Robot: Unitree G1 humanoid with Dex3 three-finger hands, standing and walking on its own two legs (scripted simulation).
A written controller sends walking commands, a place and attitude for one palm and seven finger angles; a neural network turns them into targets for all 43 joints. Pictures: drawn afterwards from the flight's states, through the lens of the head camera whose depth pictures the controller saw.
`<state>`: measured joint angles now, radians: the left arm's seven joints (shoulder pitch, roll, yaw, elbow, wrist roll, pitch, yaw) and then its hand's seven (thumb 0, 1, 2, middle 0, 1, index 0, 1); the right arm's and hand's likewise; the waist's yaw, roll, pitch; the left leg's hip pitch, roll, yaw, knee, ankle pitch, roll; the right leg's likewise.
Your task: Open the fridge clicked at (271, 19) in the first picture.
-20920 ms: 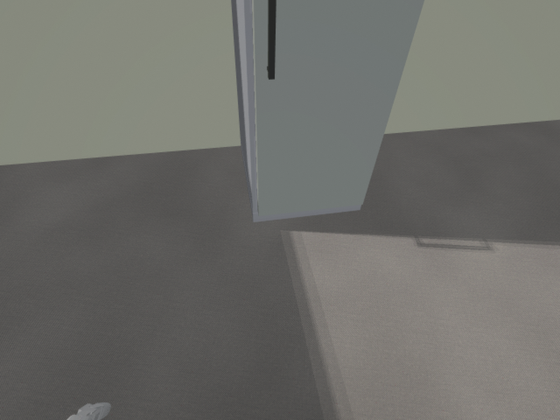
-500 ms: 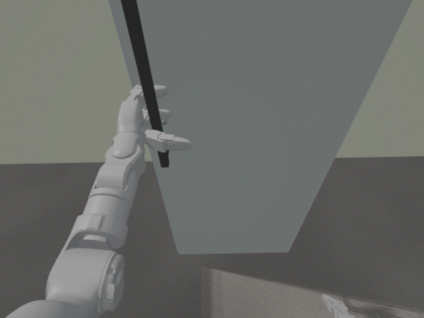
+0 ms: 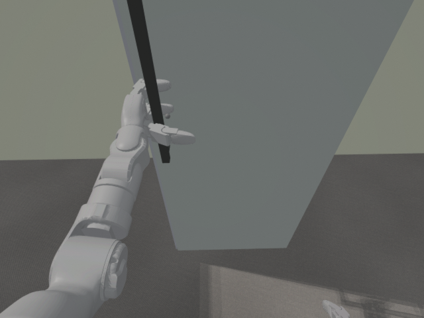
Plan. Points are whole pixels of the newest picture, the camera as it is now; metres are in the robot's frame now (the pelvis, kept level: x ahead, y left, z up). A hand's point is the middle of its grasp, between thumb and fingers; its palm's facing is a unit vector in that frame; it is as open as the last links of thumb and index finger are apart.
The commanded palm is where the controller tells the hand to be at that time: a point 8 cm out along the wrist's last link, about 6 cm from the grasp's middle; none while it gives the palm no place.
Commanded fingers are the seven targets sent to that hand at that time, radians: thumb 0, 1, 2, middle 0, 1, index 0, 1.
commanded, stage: slide the fingers in behind the handle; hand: left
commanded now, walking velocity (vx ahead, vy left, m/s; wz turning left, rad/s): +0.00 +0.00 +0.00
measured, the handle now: (155, 90) +0.50 +0.13 +0.19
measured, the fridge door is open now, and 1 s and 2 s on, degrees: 0 0 0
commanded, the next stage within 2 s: grip the handle and tug to test in 0.22 s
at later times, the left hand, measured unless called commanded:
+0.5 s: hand (168, 115) +0.45 +0.10 +0.16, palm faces +0.06 -1.00 -0.01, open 13.3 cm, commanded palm +0.42 +0.14 +0.16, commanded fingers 0.00 -0.03 0.50 -0.35 -1.27 -0.35 -1.27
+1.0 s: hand (165, 115) +0.45 +0.10 +0.17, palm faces +0.08 -1.00 +0.00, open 5.7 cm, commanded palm +0.41 +0.15 +0.16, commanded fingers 0.00 0.90 0.90 -0.45 -1.40 -0.45 -1.40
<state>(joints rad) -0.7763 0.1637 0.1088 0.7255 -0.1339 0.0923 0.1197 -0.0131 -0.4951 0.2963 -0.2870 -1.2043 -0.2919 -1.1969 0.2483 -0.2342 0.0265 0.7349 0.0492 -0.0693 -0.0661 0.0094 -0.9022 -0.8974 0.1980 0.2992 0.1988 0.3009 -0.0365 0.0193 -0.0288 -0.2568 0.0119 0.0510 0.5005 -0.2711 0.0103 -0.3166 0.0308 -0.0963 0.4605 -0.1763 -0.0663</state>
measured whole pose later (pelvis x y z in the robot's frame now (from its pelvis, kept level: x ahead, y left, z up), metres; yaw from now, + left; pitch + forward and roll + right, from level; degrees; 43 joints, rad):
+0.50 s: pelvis +0.01 +0.02 +0.00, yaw +0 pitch +2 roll +0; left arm -0.77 0.13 0.08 0.71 -0.12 0.09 0.16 -0.01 -0.38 0.34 -0.30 -1.22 -0.30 -1.21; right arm 0.27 -0.22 0.03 0.74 0.04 -0.07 -0.06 0.01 -0.90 -0.90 0.20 0.30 0.20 0.30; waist -0.04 0.02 -0.04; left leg -0.24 0.00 0.06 0.49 -0.28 0.03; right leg -0.31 0.02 -0.08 0.46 -0.18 -0.04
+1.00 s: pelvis +0.02 +0.01 +0.00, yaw -1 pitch +1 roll +0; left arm -0.69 0.14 0.10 0.61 -0.13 0.12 0.14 0.01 0.68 0.80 -0.39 -1.37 -0.41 -1.36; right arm 0.26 -0.22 0.02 0.72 0.05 -0.05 -0.06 0.01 -0.90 -0.90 0.20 0.30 0.20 0.30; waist -0.03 0.02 -0.04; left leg -0.21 0.01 0.06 0.47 -0.28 0.02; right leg -0.27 0.03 -0.08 0.44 -0.19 -0.06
